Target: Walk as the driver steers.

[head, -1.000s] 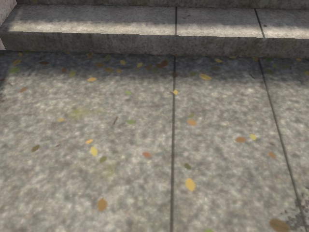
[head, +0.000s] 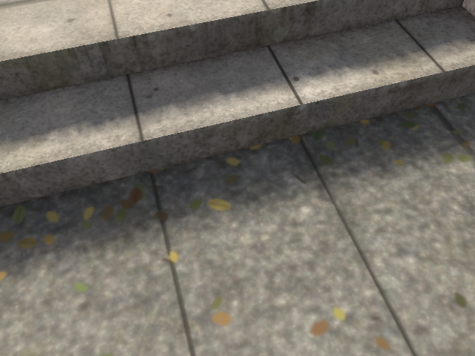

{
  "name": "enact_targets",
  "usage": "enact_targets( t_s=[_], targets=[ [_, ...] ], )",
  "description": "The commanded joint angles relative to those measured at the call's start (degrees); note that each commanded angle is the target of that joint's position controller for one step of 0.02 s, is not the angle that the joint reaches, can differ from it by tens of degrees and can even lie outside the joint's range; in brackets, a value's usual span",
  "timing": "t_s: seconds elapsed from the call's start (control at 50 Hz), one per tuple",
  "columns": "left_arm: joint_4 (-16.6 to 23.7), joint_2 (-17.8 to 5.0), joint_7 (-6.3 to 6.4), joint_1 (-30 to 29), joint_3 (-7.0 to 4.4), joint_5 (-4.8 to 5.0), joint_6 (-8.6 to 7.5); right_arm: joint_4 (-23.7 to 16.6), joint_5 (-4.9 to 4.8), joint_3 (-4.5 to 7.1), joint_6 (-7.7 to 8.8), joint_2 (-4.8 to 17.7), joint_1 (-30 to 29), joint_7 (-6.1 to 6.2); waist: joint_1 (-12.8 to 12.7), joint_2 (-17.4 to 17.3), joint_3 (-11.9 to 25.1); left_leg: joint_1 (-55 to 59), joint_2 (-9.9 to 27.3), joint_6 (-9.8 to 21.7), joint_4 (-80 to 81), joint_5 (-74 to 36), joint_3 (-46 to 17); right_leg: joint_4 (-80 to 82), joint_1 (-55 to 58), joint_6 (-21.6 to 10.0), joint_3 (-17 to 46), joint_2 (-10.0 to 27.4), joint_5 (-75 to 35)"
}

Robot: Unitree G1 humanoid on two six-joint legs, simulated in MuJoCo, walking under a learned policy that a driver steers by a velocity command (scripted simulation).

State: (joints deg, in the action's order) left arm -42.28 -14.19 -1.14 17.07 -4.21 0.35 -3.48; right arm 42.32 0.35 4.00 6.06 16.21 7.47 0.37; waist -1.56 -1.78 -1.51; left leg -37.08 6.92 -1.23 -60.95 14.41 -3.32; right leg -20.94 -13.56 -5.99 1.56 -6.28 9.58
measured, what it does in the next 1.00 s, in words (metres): walks ahead, turning left: left foot, then right foot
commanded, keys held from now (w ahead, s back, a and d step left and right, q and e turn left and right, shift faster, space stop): w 0.02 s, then w+q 0.54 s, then w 0.20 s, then no key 0.24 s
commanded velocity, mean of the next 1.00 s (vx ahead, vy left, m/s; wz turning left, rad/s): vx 0.45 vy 0.00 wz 0.22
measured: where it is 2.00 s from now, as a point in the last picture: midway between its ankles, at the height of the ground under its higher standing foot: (221, 302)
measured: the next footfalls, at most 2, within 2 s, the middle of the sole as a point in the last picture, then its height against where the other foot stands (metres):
left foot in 0.32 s outside the picture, level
right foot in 0.82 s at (260, 286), level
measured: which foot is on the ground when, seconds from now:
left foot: up 0.00-0.30, down 0.32-0.84, up 0.86-1.00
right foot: down 0.00-0.32, up 0.34-0.80, down 0.82-1.00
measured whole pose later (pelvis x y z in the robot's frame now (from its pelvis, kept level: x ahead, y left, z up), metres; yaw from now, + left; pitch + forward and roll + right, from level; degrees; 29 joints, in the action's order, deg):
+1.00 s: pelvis +0.55 +0.07 +0.00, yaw +17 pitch +2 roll +0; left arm -41.4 -14.1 -1.4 10.1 -2.3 -0.9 -5.0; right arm 42.0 0.1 2.8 1.2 17.1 13.8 0.7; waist 0.0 -2.1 -1.9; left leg -28.2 0.3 -2.8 -60.3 25.5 -3.8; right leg -23.7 -17.9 -2.8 -0.7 -2.4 7.8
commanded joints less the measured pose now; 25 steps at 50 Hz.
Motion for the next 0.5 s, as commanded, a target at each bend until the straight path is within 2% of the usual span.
enact_targets(
  t_s=[0.02, 0.06, 0.1, 0.14, 0.2, 0.24, 0.26, 0.28, 0.3, 0.32, 0.34, 0.36, 0.38, 0.4, 0.42, 0.44, 0.46, 0.5],
  targets=[
    [3.5, -8.2, 1.06, -1.0, -1.83, 0.19, -1.30, -2.9, 0.40, 0.49, -0.38, 2.7, 0.0, 0.11, 1.3, 4.3, 3.2, -0.6, 0.2, -1.3, 9.3, -9.8, 1.3, 8.9, 2.0, -9.4, 9.5, 14.0, -22.2],
    [2.7, -8.3, 1.25, -0.1, -1.71, 0.20, -1.26, -3.0, -0.16, 0.05, -0.21, 2.0, -3.1, -0.42, -0.4, 5.6, 2.7, 0.5, -0.8, -0.8, 18.0, -17.6, 2.1, 8.9, 3.2, -7.3, 6.4, 12.9, -19.7],
    [1.8, -8.8, 1.20, 1.4, -1.66, 0.17, -1.44, -3.4, -0.86, -0.30, -0.01, 1.8, -6.2, -1.06, -2.3, 6.0, 1.7, 1.4, -1.7, 0.0, 23.6, -22.7, 3.1, 9.6, 4.8, -6.5, 5.7, 13.8, -15.2],
    [0.7, -9.1, 1.07, 2.8, -1.69, 0.07, -1.55, -4.3, -1.41, -0.31, 0.10, 2.4, -8.7, -1.68, -3.5, 6.0, 0.3, -0.3, -2.0, 1.3, 26.2, -23.3, 2.9, 9.5, 8.6, -6.3, 6.3, 16.0, -13.1],
    [-0.8, -9.6, 1.29, 4.0, -1.95, -0.02, -1.03, -6.0, -1.63, -0.28, 0.32, 3.0, -10.7, -2.93, -3.8, 5.5, -1.4, -5.1, -2.7, 3.8, 28.5, -17.4, 2.6, 7.1, 16.6, -5.5, 5.8, 19.2, -17.2],
    [-0.9, -10.2, 1.73, 2.9, -2.23, 0.06, -0.50, -6.4, -1.65, -0.13, 0.40, 3.4, -9.4, -3.72, -2.4, 5.9, -0.7, -3.3, -4.1, 5.6, 29.3, -12.1, 3.3, 4.1, 19.3, -4.2, 4.0, 20.1, -26.0],
    [-0.6, -10.8, 1.95, 1.7, -2.39, -0.01, -0.30, -6.1, -1.55, 0.28, 0.28, 4.3, -6.9, -3.82, -0.9, 6.7, 1.2, 1.1, -5.9, 6.6, 29.2, -9.6, 4.7, 1.1, 19.5, -3.4, 2.6, 19.7, -35.4],
    [-0.3, -11.4, 2.17, 0.6, -2.51, -0.04, -0.03, -5.2, -1.31, 1.03, 0.04, 5.7, -2.7, -3.67, 1.4, 7.2, 4.4, 7.7, -8.1, 7.8, 29.2, -8.2, 6.5, -4.2, 19.3, -2.4, 1.1, 18.7, -45.5],
    [0.2, -11.1, 2.38, -0.8, -2.25, -0.01, 0.31, -3.2, -1.04, 2.20, -0.15, 7.6, 5.1, -3.39, 5.6, 5.8, 8.8, 18.7, -10.3, 9.4, 31.4, -10.9, 7.7, -14.4, 16.7, -0.8, -1.7, 16.1, -50.4],
    [1.4, -9.6, 2.80, -0.6, -1.45, -0.85, 0.15, -1.9, -0.67, 3.26, -0.41, 11.2, 14.0, -2.83, 8.9, 0.8, 14.9, 35.4, -2.7, 12.9, 30.7, -15.2, -3.7, -30.9, 4.9, 1.4, -3.6, 13.7, -36.1],
    [2.9, -3.5, 1.89, 6.6, 0.52, -1.58, -1.18, -1.6, -0.85, 4.11, -0.11, 15.5, 16.9, -2.95, 4.7, -13.8, 20.8, 55.9, 10.4, 24.1, 35.4, -6.8, -33.9, -52.8, -20.1, 6.0, -2.1, 1.7, 9.7],
    [2.4, -6.7, 1.07, 3.9, 0.43, -0.52, -2.77, -1.2, -1.87, 3.00, -0.39, 10.7, 18.2, -2.87, 7.4, -11.2, 23.4, 60.1, 11.3, 24.1, 41.8, 2.5, -42.7, -59.0, -28.4, 5.7, 6.0, 2.2, 21.0],
    [4.5, -9.0, 0.43, -1.5, -0.01, 1.21, -3.90, -2.2, -1.63, 2.43, -0.73, 8.8, 14.8, -2.38, 7.9, -7.4, 15.1, 54.3, 9.9, 21.3, 42.8, 2.9, -35.4, -59.0, -32.9, 5.1, 6.5, 5.3, 17.0],
    [5.5, -8.6, 0.51, -5.1, 0.31, 0.86, -4.51, -3.3, -1.24, 2.14, -1.05, 8.1, 11.5, -2.09, 6.7, -0.5, 10.7, 46.2, 7.9, 19.6, 43.3, -1.3, -29.5, -55.1, -31.6, 4.7, 5.5, 7.7, 13.0],
    [6.1, -8.6, 0.81, -7.1, 0.02, -0.52, -4.67, -3.9, -1.03, 1.78, -1.25, 7.2, 8.9, -2.03, 4.7, 3.1, 6.6, 38.2, 6.0, 18.7, 44.3, -8.0, -25.4, -49.9, -29.2, 5.0, 4.6, 9.2, 10.9],
    [6.4, -8.7, 1.01, -6.6, -0.38, -1.17, -4.24, -4.7, -0.56, 1.36, -1.25, 6.4, 7.5, -1.82, 2.7, 2.3, 5.9, 33.5, 4.5, 18.5, 45.6, -12.7, -22.7, -46.8, -25.5, 5.4, 4.6, 10.4, 9.6],
    [6.7, -8.3, 1.15, -5.6, -0.43, -1.35, -3.68, -5.1, -0.58, 1.36, -1.36, 6.4, 6.8, -1.73, 1.6, 0.6, 5.3, 30.8, 3.4, 18.7, 46.5, -15.2, -21.5, -44.3, -23.9, 6.1, 4.3, 10.7, 9.4],
    [6.5, -7.1, 1.55, -4.6, -0.17, -1.48, -2.57, -5.0, -0.92, 1.54, -1.31, 7.0, 6.9, -1.24, 0.7, -0.6, 4.5, 26.6, 2.3, 18.9, 47.5, -19.2, -18.1, -39.3, -22.7, 7.6, 3.0, 11.1, 8.8]
  ],
)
